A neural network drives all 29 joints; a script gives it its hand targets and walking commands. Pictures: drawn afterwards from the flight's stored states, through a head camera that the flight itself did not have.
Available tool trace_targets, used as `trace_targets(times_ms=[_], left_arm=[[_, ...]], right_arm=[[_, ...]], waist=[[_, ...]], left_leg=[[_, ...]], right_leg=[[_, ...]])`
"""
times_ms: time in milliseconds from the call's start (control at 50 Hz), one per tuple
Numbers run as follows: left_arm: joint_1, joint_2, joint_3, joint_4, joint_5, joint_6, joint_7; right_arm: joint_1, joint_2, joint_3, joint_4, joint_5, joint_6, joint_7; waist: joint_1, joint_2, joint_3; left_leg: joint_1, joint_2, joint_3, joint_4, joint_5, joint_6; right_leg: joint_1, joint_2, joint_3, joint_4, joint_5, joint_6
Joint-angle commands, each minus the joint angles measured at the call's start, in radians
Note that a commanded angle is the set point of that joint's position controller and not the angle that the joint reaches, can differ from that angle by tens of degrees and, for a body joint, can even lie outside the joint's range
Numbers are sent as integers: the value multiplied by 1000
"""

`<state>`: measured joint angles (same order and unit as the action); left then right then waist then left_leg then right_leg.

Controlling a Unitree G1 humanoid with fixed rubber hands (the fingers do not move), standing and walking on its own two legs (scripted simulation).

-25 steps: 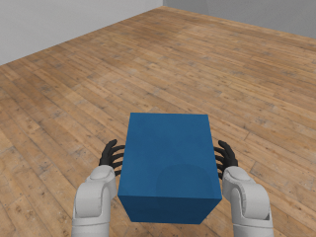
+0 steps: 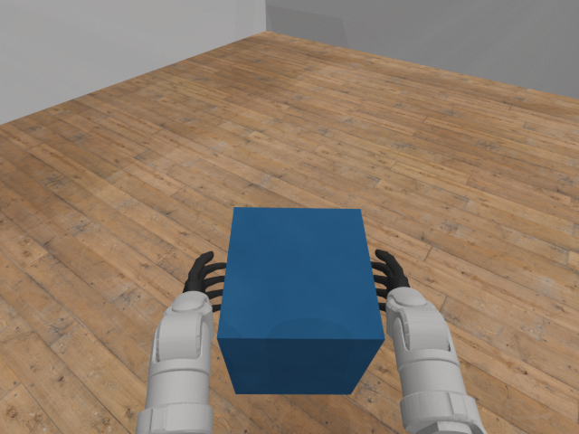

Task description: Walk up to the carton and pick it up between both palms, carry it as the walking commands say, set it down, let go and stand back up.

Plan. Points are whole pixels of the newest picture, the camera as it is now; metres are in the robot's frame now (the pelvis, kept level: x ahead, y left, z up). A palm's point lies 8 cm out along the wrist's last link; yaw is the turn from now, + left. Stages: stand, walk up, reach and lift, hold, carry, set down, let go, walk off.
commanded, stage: hold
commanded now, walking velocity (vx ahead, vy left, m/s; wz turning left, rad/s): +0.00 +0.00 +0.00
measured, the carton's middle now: (295, 305) +0.33 +0.04 -0.02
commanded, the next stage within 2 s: set down in 0.32 s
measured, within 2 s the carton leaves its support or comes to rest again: neither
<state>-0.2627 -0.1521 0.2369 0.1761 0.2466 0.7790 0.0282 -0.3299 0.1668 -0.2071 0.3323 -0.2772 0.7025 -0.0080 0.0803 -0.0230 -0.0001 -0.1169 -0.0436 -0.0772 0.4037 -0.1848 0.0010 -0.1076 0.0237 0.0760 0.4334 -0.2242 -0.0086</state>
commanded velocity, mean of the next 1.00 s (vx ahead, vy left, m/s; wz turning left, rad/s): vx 0.00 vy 0.00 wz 0.00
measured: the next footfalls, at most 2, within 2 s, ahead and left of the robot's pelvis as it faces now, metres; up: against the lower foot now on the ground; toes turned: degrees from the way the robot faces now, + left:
none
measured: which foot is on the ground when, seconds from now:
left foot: down 0.00-1.00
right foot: down 0.00-1.00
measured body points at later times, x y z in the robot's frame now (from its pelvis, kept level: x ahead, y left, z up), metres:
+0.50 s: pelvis +0.01 -0.02 +0.00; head -0.03 -0.02 +0.45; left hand +0.29 +0.16 +0.04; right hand +0.32 -0.13 +0.03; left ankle +0.03 +0.12 -0.74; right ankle +0.02 -0.12 -0.74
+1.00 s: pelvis -0.02 -0.01 -0.02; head +0.03 +0.00 +0.43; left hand +0.30 +0.17 -0.04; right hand +0.33 -0.12 -0.04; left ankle +0.03 +0.12 -0.74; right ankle +0.02 -0.12 -0.74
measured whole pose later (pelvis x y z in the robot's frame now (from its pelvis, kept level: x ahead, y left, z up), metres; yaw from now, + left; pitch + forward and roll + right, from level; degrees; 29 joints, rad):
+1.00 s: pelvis -0.02 -0.01 -0.02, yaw +0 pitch +3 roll +0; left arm -0.42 -0.19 0.45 0.47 0.36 0.44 -0.03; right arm -0.47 0.19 -0.39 0.60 -0.33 0.40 -0.02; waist 0.07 -0.02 0.05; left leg -0.44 -0.04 -0.09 0.63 -0.24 -0.02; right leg -0.43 0.07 0.08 0.65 -0.27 -0.02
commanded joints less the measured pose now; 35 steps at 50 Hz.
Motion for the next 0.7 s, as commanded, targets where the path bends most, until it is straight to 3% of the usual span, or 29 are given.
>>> trace_targets(times_ms=[0, 140, 300, 320, 340, 400, 440, 540, 680], left_arm=[[-502, -1021, -559, 55, -226, -3, -219], [-474, -1105, -520, 85, -214, 0, -205], [-384, -1053, -525, 15, -221, -2, -226], [-310, -1012, -465, 28, -168, -5, -217], [-307, -995, -456, 34, -167, -10, -222], [-362, -964, -475, 32, -189, -36, -246], [-406, -946, -481, 32, -201, -57, -258], [-478, -903, -432, 97, -184, -116, -275], [-570, -864, -310, 255, -100, -198, -282]], right_arm=[[-510, 830, 481, -11, 235, -33, 286], [-564, 850, 477, -38, 255, -27, 342], [-480, 884, 526, -137, 253, -1, 315], [-456, 895, 602, -137, 296, -7, 302], [-440, 896, 597, -139, 293, -7, 290], [-405, 903, 546, -136, 257, -28, 253], [-404, 922, 518, -108, 242, -47, 237], [-432, 957, 450, 2, 214, -91, 210], [-523, 973, 341, 186, 160, -165, 197]], waist=[[-47, 113, -155], [-32, 101, -184], [-13, 38, -199], [80, 54, -190], [74, 34, -175], [10, 9, -162], [-6, 9, -182], [-11, -3, -204], [3, -7, -196]], left_leg=[[67, 7, -52, -133, -19, -44], [196, 22, -77, -139, 173, -68], [297, -13, -19, -107, 328, -62], [227, -21, -6, -95, 336, -12], [203, -23, -5, -93, 320, -7], [187, -27, 3, -74, 268, 1], [167, -30, 6, -56, 235, 2], [89, -37, 15, -19, 163, 10], [-32, -41, 30, 36, 45, 17]], right_leg=[[-3, 73, -28, -46, -16, -31], [10, 77, -4, -77, 30, -25], [23, 52, 24, -152, 124, -20], [59, 54, 29, -154, 228, -25], [86, 49, 34, -148, 247, -17], [84, 43, 40, -143, 245, -6], [78, 39, 40, -131, 225, -2], [52, 27, 41, -96, 174, 7], [-40, 18, 42, -44, 51, 5]])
